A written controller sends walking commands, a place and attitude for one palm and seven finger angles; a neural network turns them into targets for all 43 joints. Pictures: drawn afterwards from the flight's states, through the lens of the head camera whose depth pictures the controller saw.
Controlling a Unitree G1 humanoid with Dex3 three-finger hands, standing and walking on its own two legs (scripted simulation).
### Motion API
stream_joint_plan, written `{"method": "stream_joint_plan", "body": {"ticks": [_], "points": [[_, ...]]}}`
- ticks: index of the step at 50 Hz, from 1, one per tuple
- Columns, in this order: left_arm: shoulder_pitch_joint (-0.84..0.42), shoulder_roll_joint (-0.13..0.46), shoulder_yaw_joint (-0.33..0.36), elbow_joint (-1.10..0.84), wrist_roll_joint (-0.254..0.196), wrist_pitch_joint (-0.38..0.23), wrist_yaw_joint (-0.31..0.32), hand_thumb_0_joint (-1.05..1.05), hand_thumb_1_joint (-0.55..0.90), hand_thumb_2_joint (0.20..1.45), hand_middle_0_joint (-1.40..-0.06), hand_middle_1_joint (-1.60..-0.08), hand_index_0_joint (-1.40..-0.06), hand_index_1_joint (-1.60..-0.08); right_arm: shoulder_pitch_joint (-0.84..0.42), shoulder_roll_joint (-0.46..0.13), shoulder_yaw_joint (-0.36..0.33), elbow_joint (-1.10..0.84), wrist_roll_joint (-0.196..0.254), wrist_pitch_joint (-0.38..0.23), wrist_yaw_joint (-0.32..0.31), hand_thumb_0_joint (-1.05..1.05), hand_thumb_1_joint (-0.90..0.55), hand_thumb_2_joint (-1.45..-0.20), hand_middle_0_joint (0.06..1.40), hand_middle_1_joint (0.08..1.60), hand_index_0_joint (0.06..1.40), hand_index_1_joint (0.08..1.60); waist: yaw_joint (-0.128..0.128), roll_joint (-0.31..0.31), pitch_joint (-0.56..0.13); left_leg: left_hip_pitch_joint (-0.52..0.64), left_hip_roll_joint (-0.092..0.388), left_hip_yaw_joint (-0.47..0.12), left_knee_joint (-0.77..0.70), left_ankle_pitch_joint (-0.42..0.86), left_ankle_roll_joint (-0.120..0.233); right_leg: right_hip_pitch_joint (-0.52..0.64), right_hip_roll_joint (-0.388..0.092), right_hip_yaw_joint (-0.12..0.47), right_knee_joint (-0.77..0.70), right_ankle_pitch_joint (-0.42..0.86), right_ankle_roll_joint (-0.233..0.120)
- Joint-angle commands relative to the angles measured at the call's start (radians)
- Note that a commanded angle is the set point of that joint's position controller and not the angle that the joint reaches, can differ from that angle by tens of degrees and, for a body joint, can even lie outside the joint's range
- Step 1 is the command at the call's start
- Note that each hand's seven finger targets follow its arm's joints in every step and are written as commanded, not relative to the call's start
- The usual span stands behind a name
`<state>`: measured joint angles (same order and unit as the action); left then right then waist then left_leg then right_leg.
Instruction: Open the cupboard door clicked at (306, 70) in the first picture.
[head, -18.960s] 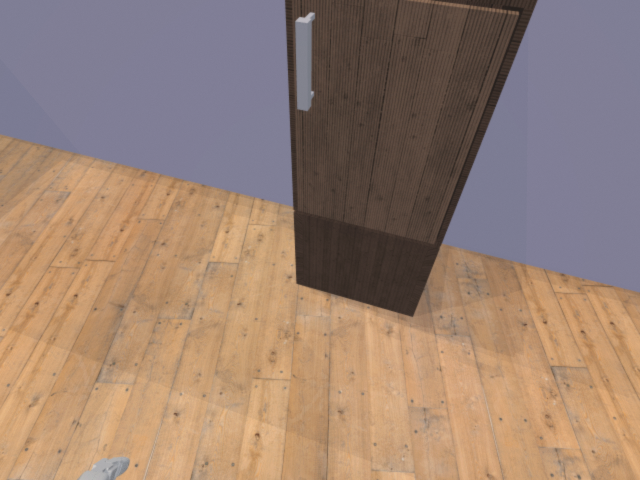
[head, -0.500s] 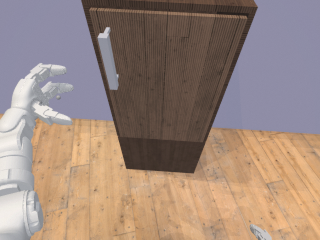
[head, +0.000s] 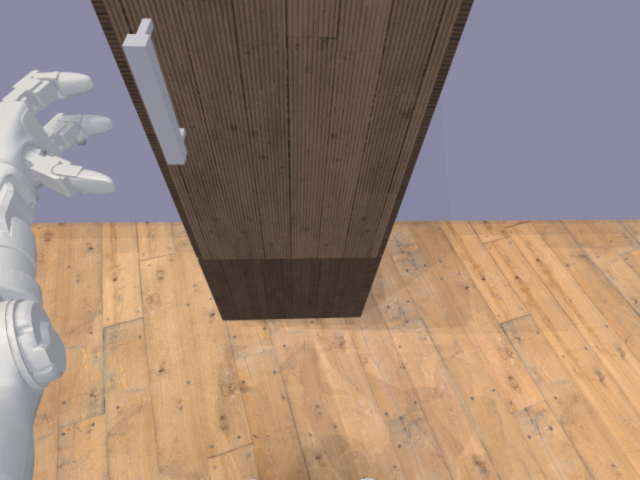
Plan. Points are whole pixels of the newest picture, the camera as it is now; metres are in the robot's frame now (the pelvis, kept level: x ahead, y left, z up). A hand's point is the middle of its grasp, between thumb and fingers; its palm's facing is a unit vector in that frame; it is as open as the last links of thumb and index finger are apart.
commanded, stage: move the hooked fingers beside the handle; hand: left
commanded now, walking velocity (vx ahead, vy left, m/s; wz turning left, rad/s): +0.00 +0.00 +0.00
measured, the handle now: (162, 97) +0.58 +0.18 +0.13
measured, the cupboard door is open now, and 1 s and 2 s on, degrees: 0 0 0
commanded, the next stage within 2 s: slide the fingers in behind the handle in 1.10 s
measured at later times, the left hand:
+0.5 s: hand (76, 114) +0.53 +0.27 +0.15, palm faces +0.01 -1.00 +0.01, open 14.0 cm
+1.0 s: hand (83, 123) +0.52 +0.26 +0.14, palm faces +0.02 -1.00 +0.00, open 14.0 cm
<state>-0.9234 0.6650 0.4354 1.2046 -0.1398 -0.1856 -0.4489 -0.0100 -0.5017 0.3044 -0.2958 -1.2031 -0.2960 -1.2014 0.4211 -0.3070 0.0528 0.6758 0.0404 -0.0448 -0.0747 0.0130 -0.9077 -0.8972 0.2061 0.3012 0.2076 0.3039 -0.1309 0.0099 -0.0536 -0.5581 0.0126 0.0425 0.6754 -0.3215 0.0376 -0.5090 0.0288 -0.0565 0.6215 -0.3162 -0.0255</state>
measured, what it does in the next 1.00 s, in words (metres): stands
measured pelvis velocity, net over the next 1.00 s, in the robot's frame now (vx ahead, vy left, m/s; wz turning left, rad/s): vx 0.01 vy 0.01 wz -0.02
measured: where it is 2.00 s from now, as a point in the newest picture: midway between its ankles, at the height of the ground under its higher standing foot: outside the picture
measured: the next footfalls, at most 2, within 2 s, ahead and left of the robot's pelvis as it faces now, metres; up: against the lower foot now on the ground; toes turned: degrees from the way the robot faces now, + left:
none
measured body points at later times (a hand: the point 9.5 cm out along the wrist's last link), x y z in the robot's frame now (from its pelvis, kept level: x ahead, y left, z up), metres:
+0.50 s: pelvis +0.01 +0.00 -0.01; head +0.13 +0.02 +0.43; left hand +0.52 +0.32 +0.15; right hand -0.03 -0.27 -0.10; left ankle +0.00 +0.09 -0.72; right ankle -0.01 -0.11 -0.72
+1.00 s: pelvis +0.01 +0.01 -0.01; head +0.11 +0.03 +0.43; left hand +0.51 +0.32 +0.14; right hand +0.02 -0.26 -0.11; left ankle +0.00 +0.09 -0.72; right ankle -0.01 -0.11 -0.72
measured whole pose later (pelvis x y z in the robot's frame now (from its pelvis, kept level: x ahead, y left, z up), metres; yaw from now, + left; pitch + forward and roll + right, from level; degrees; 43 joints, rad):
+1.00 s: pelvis +0.01 +0.01 -0.01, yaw -1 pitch +17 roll -3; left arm -1.03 0.74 0.46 1.28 -0.08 -0.21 -0.41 -0.01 -0.50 0.30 -0.30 -1.20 -0.30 -1.20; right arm 0.41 -0.29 0.06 0.61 0.02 0.05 -0.05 0.01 -0.91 -0.90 0.21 0.30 0.21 0.30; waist -0.17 0.02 -0.08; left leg -0.68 0.02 0.04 0.76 -0.37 0.05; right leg -0.61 0.04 -0.05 0.66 -0.34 -0.01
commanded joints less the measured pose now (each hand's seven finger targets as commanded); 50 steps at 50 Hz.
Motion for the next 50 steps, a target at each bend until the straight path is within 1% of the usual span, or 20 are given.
{"method": "stream_joint_plan", "body": {"ticks": [1,5,7,9,12,14,17,19,20,23,26,28,30,33,35,42,43,46,47,50], "points": [[-0.51,0.385,0.065,-0.18,0.01,-0.067,0.018,0.0,-0.5,0.3,-0.3,-1.2,-0.3,-1.2,0.114,-0.189,-0.069,-0.077,-0.004,-0.009,-0.011,0.0,-0.9,-0.9,0.2,0.3,0.2,0.3,-0.013,0.094,-0.35,0.225,0.003,-0.084,-0.041,0.289,0.012,0.059,0.001,0.05,-0.052,0.294,0.012],[-0.585,0.396,0.063,-0.204,0.023,-0.113,0.021,0.0,-0.5,0.3,-0.3,-1.2,-0.3,-1.2,0.14,-0.187,-0.07,-0.07,-0.013,0.001,-0.007,0.0,-0.9,-0.9,0.2,0.3,0.2,0.3,-0.026,0.166,-0.439,0.294,0.008,-0.093,-0.013,0.355,0.002,0.037,0.009,0.049,-0.035,0.32,0.01],[-0.593,0.371,0.045,-0.153,0.014,-0.109,0.01,0.0,-0.5,0.3,-0.3,-1.2,-0.3,-1.2,0.153,-0.19,-0.071,-0.062,-0.011,0.01,-0.008,0.0,-0.9,-0.9,0.2,0.3,0.2,0.3,-0.046,0.126,-0.426,0.287,0.011,-0.094,-0.003,0.363,0.007,0.022,0.014,0.047,-0.036,0.326,0.01],[-0.603,0.393,0.054,-0.1,0.018,-0.088,-0.002,0.0,-0.5,0.3,-0.3,-1.2,-0.3,-1.2,0.166,-0.196,-0.071,-0.055,-0.012,0.016,-0.009,0.0,-0.9,-0.9,0.2,0.3,0.2,0.3,-0.054,0.112,-0.42,0.259,0.01,-0.091,0.0,0.347,0.01,0.022,0.013,0.049,-0.039,0.333,0.016],[-0.619,0.4,0.041,-0.039,0.031,-0.053,-0.011,0.0,-0.5,0.3,-0.3,-1.2,-0.3,-1.2,0.181,-0.199,-0.063,-0.056,-0.014,0.029,-0.013,0.0,-0.9,-0.9,0.2,0.3,0.2,0.3,-0.063,0.123,-0.375,0.209,0.005,-0.086,0.005,0.337,0.016,0.007,0.011,0.049,-0.037,0.338,0.015],[-0.639,0.478,0.072,-0.042,0.051,-0.045,-0.007,0.0,-0.5,0.3,-0.3,-1.2,-0.3,-1.2,0.193,-0.204,-0.062,-0.059,-0.015,0.039,-0.014,0.0,-0.9,-0.9,0.2,0.3,0.2,0.3,-0.065,0.122,-0.4,0.183,0.007,-0.081,0.015,0.339,0.017,0.024,0.009,0.058,-0.033,0.358,0.022],[-0.565,0.507,0.111,-0.079,0.055,-0.069,-0.005,0.0,-0.5,0.3,-0.3,-1.2,-0.3,-1.2,0.206,-0.199,-0.065,-0.085,-0.023,0.051,-0.009,0.0,-0.9,-0.9,0.2,0.3,0.2,0.3,-0.03,0.124,-0.477,0.207,0.005,-0.078,0.028,0.422,0.014,0.07,0.016,0.053,-0.007,0.428,0.016],[-0.54,0.519,0.129,-0.155,0.053,-0.095,-0.013,0.0,-0.5,0.3,-0.3,-1.2,-0.3,-1.2,0.21,-0.195,-0.072,-0.095,-0.027,0.061,0.0,0.0,-0.9,-0.9,0.2,0.3,0.2,0.3,-0.008,0.198,-0.557,0.281,0.012,-0.079,0.035,0.51,0.001,0.077,0.018,0.049,0.004,0.474,0.013],[-0.501,0.483,0.114,-0.146,0.045,-0.096,-0.022,0.0,-0.5,0.3,-0.3,-1.2,-0.3,-1.2,0.206,-0.193,-0.073,-0.099,-0.027,0.067,0.005,0.0,-0.9,-0.9,0.2,0.3,0.2,0.3,-0.006,0.192,-0.549,0.292,0.013,-0.075,0.04,0.531,0.001,0.066,0.023,0.046,0.002,0.483,0.013],[-0.477,0.475,0.121,-0.121,0.012,-0.075,-0.052,0.0,-0.5,0.3,-0.3,-1.2,-0.3,-1.2,0.198,-0.201,-0.077,-0.105,-0.02,0.086,0.006,0.0,-0.9,-0.9,0.2,0.3,0.2,0.3,-0.018,0.105,-0.479,0.236,0.013,-0.066,0.032,0.486,0.014,0.078,0.026,0.045,-0.009,0.492,0.02],[-0.489,0.452,0.098,-0.155,0.013,-0.056,-0.067,0.0,-0.5,0.3,-0.3,-1.2,-0.3,-1.2,0.193,-0.198,-0.081,-0.107,-0.016,0.095,0.006,0.0,-0.9,-0.9,0.2,0.3,0.2,0.3,-0.02,0.163,-0.448,0.257,0.013,-0.069,0.027,0.464,0.015,0.032,0.024,0.038,-0.017,0.441,0.016],[-0.52,0.409,0.07,-0.232,0.011,-0.072,-0.059,0.0,-0.5,0.3,-0.3,-1.2,-0.3,-1.2,0.194,-0.19,-0.084,-0.1,-0.02,0.096,0.009,0.0,-0.9,-0.9,0.2,0.3,0.2,0.3,-0.024,0.241,-0.475,0.358,0.023,-0.087,0.041,0.568,0.003,-0.029,0.03,0.028,-0.015,0.426,0.011],[-0.518,0.391,0.07,-0.241,0.0,-0.084,-0.043,0.0,-0.5,0.3,-0.3,-1.2,-0.3,-1.2,0.193,-0.188,-0.085,-0.092,-0.023,0.096,0.012,0.0,-0.9,-0.9,0.2,0.3,0.2,0.3,-0.033,0.207,-0.461,0.375,0.032,-0.1,0.044,0.566,-0.002,-0.056,0.035,0.023,-0.019,0.392,0.012],[-0.575,0.327,0.034,-0.246,-0.016,-0.09,-0.031,0.0,-0.5,0.3,-0.3,-1.2,-0.3,-1.2,0.185,-0.184,-0.085,-0.074,-0.022,0.092,0.012,0.0,-0.9,-0.9,0.2,0.3,0.2,0.3,-0.053,0.237,-0.459,0.41,0.037,-0.114,0.045,0.578,-0.009,-0.093,0.035,0.018,-0.02,0.366,0.009],[-0.584,0.287,0.008,-0.188,-0.013,-0.074,-0.019,0.0,-0.5,0.3,-0.3,-1.2,-0.3,-1.2,0.185,-0.185,-0.082,-0.06,-0.025,0.088,0.013,0.0,-0.9,-0.9,0.2,0.3,0.2,0.3,-0.064,0.207,-0.41,0.381,0.037,-0.124,0.039,0.524,-0.012,-0.121,0.035,0.009,-0.021,0.325,0.008],[-0.531,0.376,0.074,-0.175,0.024,-0.079,0.031,0.0,-0.5,0.3,-0.3,-1.2,-0.3,-1.2,0.182,-0.185,-0.074,-0.086,-0.029,0.084,0.018,0.0,-0.9,-0.9,0.2,0.3,0.2,0.3,-0.022,0.176,-0.477,0.35,0.032,-0.122,0.051,0.592,-0.017,-0.049,0.029,0.013,0.012,0.383,0.005],[-0.533,0.35,0.05,-0.168,0.026,-0.079,0.032,0.0,-0.5,0.3,-0.3,-1.2,-0.3,-1.2,0.17,-0.18,-0.071,-0.092,-0.028,0.085,0.02,0.0,-0.9,-0.9,0.2,0.3,0.2,0.3,-0.03,0.178,-0.468,0.342,0.031,-0.117,0.051,0.57,-0.017,-0.055,0.029,0.017,0.009,0.378,0.01],[-0.551,0.37,0.06,-0.14,0.03,-0.085,0.035,0.0,-0.5,0.3,-0.3,-1.2,-0.3,-1.2,0.167,-0.186,-0.072,-0.096,-0.026,0.087,0.019,0.0,-0.9,-0.9,0.2,0.3,0.2,0.3,-0.039,0.124,-0.423,0.286,0.03,-0.114,0.041,0.477,-0.01,-0.048,0.03,0.016,0.006,0.35,0.011],[-0.548,0.388,0.074,-0.152,0.028,-0.092,0.034,0.0,-0.5,0.3,-0.3,-1.2,-0.3,-1.2,0.166,-0.189,-0.07,-0.102,-0.025,0.088,0.015,0.0,-0.9,-0.9,0.2,0.3,0.2,0.3,-0.033,0.129,-0.438,0.285,0.027,-0.11,0.045,0.481,-0.005,-0.033,0.029,0.02,0.01,0.361,0.008],[-0.595,0.352,0.032,-0.149,0.035,-0.096,0.028,0.0,-0.5,0.3,-0.3,-1.2,-0.3,-1.2,0.167,-0.187,-0.069,-0.098,-0.023,0.084,0.013,0.0,-0.9,-0.9,0.2,0.3,0.2,0.3,-0.051,0.166,-0.428,0.299,0.028,-0.122,0.04,0.441,-0.012,-0.075,0.028,0.018,0.006,0.314,0.008]]}}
